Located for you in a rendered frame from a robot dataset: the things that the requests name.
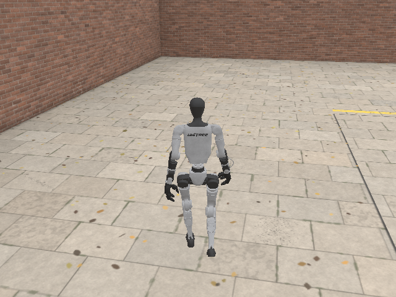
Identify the left robot upper arm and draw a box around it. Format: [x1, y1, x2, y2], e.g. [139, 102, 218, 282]
[171, 124, 185, 160]

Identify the robot right hand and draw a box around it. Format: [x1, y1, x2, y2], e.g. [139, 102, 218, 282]
[218, 172, 231, 185]

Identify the right robot upper arm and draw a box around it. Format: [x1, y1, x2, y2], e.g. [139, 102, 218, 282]
[210, 124, 226, 158]

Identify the robot left hand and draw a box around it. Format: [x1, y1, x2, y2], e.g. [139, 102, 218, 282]
[165, 183, 179, 202]

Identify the humanoid robot head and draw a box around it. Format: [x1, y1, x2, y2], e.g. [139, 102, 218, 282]
[187, 98, 208, 127]

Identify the robot left forearm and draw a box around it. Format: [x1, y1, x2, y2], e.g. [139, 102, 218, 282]
[165, 151, 178, 184]

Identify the robot left thigh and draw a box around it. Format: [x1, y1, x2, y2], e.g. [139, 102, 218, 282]
[177, 172, 192, 211]

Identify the robot right forearm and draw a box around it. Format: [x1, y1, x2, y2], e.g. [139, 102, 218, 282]
[219, 150, 230, 174]

